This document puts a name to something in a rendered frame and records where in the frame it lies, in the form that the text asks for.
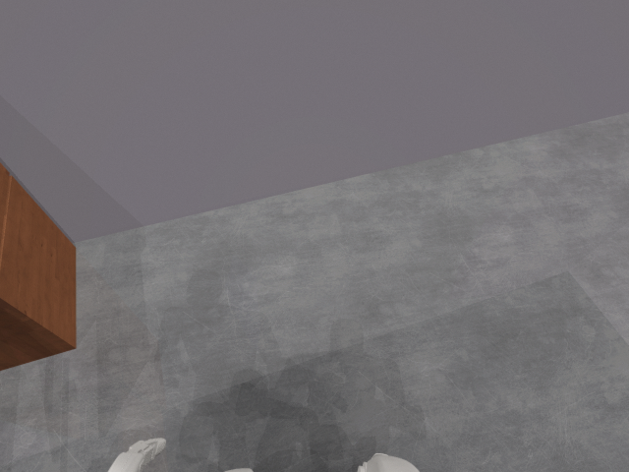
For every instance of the cupboard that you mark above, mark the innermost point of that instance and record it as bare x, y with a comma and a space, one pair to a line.
37, 280

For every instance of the robot left hand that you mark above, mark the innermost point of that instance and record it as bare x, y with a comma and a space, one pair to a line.
139, 455

